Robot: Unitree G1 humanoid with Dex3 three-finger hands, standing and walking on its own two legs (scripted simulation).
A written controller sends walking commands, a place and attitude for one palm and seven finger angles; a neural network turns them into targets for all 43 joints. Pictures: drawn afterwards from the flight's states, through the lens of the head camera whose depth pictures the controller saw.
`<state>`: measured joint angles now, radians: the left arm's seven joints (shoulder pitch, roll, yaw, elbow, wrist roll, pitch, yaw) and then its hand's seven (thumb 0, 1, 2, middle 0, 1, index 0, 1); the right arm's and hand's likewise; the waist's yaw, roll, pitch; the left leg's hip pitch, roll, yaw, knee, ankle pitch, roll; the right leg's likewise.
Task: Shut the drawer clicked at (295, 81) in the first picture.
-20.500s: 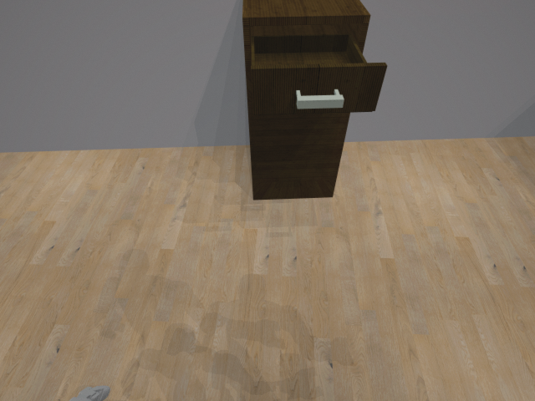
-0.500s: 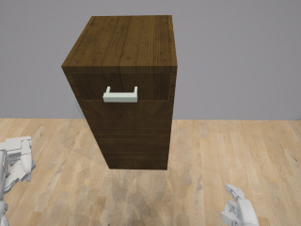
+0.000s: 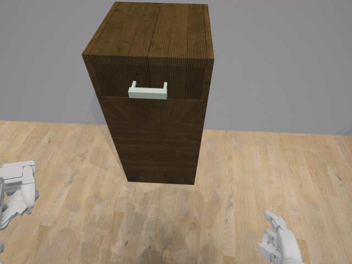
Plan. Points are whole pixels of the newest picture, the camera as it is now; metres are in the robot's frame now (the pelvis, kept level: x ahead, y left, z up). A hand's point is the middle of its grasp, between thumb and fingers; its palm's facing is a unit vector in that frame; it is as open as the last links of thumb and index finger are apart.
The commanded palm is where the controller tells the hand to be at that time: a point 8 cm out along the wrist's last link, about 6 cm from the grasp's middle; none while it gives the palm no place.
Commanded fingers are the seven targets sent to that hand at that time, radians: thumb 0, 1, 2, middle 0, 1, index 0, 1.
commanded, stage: step back with the hand held close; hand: left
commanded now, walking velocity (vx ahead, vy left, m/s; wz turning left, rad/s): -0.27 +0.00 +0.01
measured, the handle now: (148, 88) +0.63 +0.14 +0.01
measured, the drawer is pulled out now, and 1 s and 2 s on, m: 0.00 0.00 0.00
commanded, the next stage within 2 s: stop stepping back and stand still in 0.72 s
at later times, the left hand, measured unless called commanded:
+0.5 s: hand (31, 239) +0.13 +0.21 +0.16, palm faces +0.24 -0.81 -0.54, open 3.2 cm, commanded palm +0.06 +0.27 +0.19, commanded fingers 0.00 0.90 0.90 -1.40 -1.60 -1.40 -1.60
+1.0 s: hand out of the picture +0.01 +0.21 +0.19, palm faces +0.32 -0.79 -0.53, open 3.2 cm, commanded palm -0.04 +0.26 +0.19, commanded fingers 0.00 0.90 0.90 -1.40 -1.60 -1.40 -1.60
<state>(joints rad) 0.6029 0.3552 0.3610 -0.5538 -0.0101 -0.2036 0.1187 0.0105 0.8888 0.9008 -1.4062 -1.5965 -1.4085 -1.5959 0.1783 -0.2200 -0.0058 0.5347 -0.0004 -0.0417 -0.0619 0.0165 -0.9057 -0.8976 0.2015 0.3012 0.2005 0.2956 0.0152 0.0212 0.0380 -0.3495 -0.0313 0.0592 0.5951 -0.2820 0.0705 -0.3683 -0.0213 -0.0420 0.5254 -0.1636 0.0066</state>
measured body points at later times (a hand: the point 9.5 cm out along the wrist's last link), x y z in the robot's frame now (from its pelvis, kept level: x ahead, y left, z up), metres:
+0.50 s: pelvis -0.07 -0.02 +0.00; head -0.02 +0.00 +0.44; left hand +0.11 +0.25 +0.19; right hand +0.14 -0.24 -0.07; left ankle +0.04 +0.08 -0.73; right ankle -0.03 -0.13 -0.73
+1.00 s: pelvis -0.18 -0.02 +0.00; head -0.15 -0.01 +0.45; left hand -0.02 +0.25 +0.22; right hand -0.01 -0.23 -0.08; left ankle -0.13 +0.12 -0.73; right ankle -0.15 -0.13 -0.73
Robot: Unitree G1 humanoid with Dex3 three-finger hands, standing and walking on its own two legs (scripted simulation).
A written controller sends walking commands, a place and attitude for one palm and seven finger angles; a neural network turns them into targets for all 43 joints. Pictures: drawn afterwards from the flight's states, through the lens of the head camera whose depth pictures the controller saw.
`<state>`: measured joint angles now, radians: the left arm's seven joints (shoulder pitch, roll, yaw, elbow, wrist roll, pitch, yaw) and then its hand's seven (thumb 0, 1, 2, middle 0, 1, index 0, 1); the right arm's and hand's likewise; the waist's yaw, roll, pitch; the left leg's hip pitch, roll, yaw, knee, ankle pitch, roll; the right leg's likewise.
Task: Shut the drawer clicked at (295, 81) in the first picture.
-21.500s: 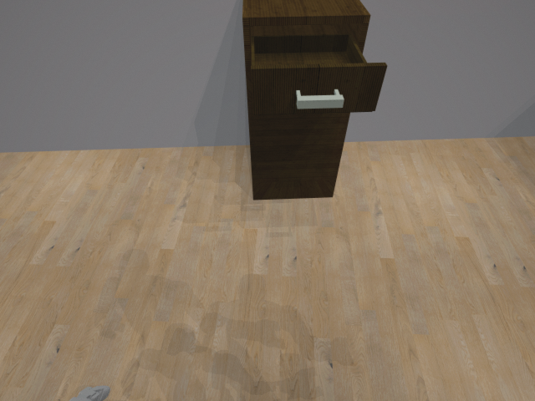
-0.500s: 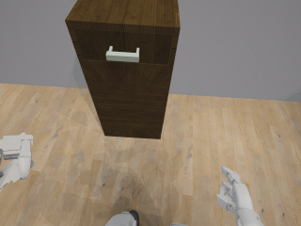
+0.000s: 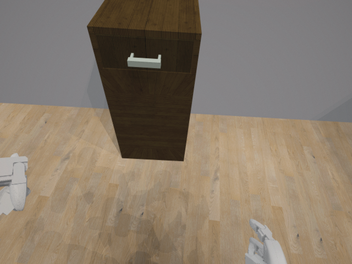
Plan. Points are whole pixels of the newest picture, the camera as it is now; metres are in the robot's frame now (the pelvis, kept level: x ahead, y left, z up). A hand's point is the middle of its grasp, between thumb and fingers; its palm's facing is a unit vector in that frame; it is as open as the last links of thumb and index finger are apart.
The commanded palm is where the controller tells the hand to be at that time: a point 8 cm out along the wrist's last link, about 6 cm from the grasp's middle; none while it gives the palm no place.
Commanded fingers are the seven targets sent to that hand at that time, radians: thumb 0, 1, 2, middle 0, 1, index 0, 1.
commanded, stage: stop stepping back and stand still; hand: left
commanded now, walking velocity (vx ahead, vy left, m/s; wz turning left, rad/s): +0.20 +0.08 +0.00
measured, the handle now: (145, 59) +0.81 +0.18 +0.01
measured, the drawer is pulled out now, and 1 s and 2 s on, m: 0.00 0.00 0.00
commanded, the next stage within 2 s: let the arm hang, fingers relaxed in 0.52 s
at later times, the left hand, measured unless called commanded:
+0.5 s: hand (1, 225) +0.14 +0.25 +0.18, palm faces +0.42 -0.81 -0.42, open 3.2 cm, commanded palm +0.08 +0.29 +0.19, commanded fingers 0.00 0.90 0.90 -1.40 -1.60 -1.40 -1.60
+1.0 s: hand out of the picture -0.02 +0.20 -0.17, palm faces +0.08 -0.97 -0.21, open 3.5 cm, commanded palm none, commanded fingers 0.00 0.90 0.90 -0.60 -0.73 -0.60 -0.73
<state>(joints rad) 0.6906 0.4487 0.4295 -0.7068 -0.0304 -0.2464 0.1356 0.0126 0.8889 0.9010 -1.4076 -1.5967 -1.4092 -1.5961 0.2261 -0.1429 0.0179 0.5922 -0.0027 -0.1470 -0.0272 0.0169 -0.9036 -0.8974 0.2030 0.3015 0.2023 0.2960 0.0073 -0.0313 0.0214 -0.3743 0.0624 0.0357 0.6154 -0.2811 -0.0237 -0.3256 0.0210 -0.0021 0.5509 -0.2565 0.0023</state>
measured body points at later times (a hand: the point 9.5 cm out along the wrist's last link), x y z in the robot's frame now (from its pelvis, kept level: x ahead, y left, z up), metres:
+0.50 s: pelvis -0.04 +0.00 +0.00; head -0.06 +0.01 +0.45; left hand +0.11 +0.29 +0.20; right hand +0.12 -0.24 -0.07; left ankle -0.02 +0.11 -0.72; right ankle -0.01 -0.10 -0.73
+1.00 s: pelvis -0.04 +0.00 +0.01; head -0.02 +0.03 +0.46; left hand -0.03 +0.25 -0.15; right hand +0.01 -0.24 -0.13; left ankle -0.01 +0.11 -0.73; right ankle -0.01 -0.10 -0.73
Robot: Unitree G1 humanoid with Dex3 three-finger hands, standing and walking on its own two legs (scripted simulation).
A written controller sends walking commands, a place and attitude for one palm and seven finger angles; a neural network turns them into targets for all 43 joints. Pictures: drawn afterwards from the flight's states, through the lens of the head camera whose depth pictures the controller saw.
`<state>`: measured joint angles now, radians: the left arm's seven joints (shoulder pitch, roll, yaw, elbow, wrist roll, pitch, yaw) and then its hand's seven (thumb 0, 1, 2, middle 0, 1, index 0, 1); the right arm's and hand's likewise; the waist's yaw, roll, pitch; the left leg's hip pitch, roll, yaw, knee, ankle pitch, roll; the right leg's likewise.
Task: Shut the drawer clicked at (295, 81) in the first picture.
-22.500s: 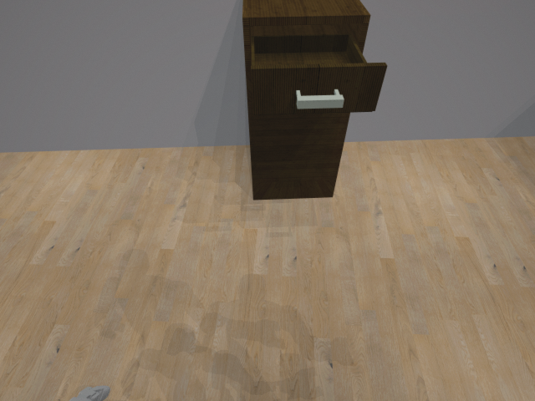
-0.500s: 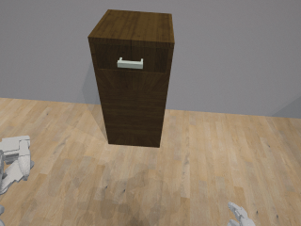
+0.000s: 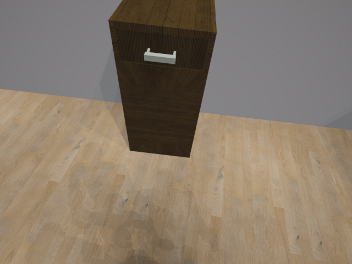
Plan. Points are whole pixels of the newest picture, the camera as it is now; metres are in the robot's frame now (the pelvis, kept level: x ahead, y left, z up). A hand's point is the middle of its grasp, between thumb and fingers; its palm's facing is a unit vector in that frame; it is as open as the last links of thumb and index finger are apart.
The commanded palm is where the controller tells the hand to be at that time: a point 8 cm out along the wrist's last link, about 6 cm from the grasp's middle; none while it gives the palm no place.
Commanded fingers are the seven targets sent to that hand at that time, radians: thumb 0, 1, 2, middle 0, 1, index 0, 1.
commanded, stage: let the arm hang, fingers relaxed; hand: left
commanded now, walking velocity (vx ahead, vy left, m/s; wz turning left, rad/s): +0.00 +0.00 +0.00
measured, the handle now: (160, 54) +0.86 +0.12 +0.01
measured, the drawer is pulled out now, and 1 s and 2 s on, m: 0.00 0.00 0.00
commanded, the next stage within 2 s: look to check the result in 0.72 s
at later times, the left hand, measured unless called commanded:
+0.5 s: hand out of the picture +0.02 +0.18 -0.17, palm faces +0.00 -0.98 -0.19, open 7.2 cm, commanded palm none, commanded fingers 0.00 0.90 0.90 -0.20 -0.30 -0.20 -0.30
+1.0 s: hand out of the picture +0.02 +0.17 -0.17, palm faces +0.00 -0.98 -0.19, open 7.3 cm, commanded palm none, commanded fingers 0.00 0.90 0.90 -0.20 -0.30 -0.20 -0.30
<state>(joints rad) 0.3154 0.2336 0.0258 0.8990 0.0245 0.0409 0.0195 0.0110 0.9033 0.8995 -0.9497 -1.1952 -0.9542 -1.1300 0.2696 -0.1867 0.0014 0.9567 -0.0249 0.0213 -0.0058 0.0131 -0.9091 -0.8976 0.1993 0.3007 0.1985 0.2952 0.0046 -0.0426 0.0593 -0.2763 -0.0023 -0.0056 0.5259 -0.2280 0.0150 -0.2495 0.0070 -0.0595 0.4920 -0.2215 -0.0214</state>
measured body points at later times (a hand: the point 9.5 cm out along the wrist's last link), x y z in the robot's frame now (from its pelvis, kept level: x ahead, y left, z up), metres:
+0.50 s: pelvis +0.01 +0.01 +0.01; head +0.01 +0.00 +0.46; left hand +0.02 +0.23 -0.15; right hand -0.02 -0.20 -0.16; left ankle +0.03 +0.11 -0.74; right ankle +0.03 -0.11 -0.74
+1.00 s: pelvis +0.02 +0.00 +0.01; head +0.03 -0.01 +0.46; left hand +0.02 +0.22 -0.15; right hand +0.00 -0.21 -0.16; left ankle +0.03 +0.11 -0.74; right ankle +0.03 -0.11 -0.74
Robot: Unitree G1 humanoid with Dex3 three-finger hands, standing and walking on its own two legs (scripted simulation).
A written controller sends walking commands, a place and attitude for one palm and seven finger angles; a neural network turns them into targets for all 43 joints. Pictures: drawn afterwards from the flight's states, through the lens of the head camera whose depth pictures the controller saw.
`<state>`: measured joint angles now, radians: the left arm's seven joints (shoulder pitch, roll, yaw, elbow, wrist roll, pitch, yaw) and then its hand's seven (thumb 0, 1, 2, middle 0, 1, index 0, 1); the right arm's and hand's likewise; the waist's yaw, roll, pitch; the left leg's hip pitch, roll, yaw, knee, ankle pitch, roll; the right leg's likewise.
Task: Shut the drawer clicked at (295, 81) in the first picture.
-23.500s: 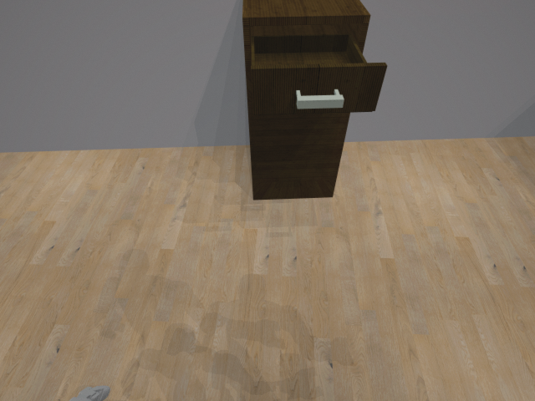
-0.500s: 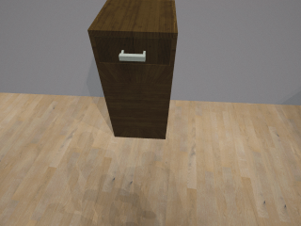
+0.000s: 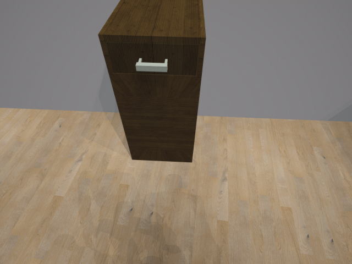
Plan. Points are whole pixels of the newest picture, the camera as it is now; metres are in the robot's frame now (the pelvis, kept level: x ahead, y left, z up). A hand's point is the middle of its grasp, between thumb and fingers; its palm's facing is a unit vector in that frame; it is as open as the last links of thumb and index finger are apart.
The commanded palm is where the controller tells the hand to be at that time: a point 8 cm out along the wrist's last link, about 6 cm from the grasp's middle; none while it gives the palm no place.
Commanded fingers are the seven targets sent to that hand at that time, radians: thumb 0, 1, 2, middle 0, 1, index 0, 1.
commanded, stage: look to check the result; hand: left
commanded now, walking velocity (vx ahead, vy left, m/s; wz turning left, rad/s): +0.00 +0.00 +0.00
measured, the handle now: (152, 64) +0.84 +0.14 +0.00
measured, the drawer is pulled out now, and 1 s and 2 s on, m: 0.00 0.00 0.00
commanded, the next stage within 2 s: stand and wait in 0.32 s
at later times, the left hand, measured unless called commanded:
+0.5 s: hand out of the picture +0.01 +0.17 -0.17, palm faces +0.02 -0.98 -0.20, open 7.3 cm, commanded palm none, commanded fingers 0.00 0.90 0.90 -0.20 -0.30 -0.20 -0.30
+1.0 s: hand out of the picture +0.02 +0.17 -0.17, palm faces +0.02 -0.98 -0.20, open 7.3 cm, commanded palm none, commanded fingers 0.00 0.90 0.90 -0.20 -0.30 -0.20 -0.30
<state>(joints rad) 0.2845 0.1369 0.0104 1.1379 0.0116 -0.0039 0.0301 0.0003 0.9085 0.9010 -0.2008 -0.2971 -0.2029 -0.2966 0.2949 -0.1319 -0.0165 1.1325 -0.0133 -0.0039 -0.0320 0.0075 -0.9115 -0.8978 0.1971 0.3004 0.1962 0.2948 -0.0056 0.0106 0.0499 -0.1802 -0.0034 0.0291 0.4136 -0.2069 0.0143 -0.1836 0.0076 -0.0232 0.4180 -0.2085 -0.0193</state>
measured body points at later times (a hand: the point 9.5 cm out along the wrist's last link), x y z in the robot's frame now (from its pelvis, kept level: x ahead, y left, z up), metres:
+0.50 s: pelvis +0.01 +0.00 +0.00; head +0.02 -0.01 +0.45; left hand +0.01 +0.22 -0.16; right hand -0.01 -0.22 -0.16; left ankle +0.01 +0.11 -0.74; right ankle +0.01 -0.11 -0.74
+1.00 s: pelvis +0.02 -0.01 +0.00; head +0.03 -0.02 +0.45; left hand +0.02 +0.22 -0.16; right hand +0.00 -0.23 -0.16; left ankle +0.01 +0.11 -0.74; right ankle +0.01 -0.11 -0.74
